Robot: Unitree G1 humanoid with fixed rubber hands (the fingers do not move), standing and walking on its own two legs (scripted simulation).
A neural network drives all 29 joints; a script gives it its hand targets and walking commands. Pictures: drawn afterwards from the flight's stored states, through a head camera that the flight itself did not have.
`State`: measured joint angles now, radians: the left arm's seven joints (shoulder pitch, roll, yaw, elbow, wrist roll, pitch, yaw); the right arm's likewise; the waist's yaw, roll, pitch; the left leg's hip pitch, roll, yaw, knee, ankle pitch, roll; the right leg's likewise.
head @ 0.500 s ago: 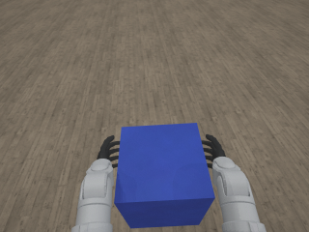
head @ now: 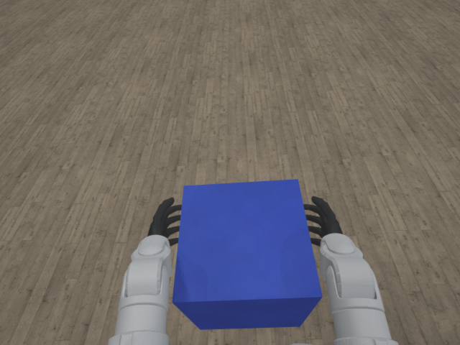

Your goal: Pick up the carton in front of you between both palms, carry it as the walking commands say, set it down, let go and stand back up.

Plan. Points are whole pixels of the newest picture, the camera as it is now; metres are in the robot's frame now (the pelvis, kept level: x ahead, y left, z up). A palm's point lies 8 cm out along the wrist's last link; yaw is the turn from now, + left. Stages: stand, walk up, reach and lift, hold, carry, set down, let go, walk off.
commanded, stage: hold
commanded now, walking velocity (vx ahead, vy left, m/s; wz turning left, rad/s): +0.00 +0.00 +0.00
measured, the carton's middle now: (245, 260) +0.27 +0.00 -0.06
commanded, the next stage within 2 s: set down in 0.08 s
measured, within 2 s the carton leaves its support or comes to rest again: neither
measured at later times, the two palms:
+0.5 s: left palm (173, 233) +0.32 +0.14 -0.03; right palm (319, 224) +0.34 -0.16 -0.04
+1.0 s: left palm (196, 256) +0.37 +0.13 -0.23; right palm (308, 253) +0.37 -0.17 -0.24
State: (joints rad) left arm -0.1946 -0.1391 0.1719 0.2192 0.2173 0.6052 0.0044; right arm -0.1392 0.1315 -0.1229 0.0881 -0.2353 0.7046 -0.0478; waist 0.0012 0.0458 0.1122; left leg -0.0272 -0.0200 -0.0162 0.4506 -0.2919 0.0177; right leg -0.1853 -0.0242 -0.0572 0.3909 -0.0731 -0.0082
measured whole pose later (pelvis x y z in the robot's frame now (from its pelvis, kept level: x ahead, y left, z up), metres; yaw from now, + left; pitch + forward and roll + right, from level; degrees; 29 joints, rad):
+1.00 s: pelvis -0.04 +0.00 -0.16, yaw +4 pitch +34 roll +3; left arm -0.67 -0.12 0.34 0.68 0.08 0.08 0.15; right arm -0.69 -0.06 -0.25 0.71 -0.13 0.12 -0.04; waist -0.05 0.07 -0.13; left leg -1.41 -0.10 0.00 1.40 -0.58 0.01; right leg -1.58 -0.02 0.04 1.30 -0.31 0.01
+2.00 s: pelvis -0.08 +0.00 -0.37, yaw +11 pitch +42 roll +6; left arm -1.34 0.06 0.32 0.89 -0.02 0.18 0.24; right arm -1.32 -0.30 -0.31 0.92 -0.11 0.22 0.00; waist -0.12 0.10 0.22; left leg -2.15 -0.23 0.02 2.09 -0.69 -0.06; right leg -2.33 -0.02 0.10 1.97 -0.37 0.02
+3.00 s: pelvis -0.08 +0.00 -0.39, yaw +9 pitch +38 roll +2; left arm -1.43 0.12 0.31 1.05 0.07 0.12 0.12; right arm -1.42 -0.36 -0.39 1.14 -0.10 0.13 0.10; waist -0.11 0.09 0.32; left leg -2.18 -0.25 -0.01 2.19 -0.69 -0.06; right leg -2.33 -0.05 0.06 2.04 -0.38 0.01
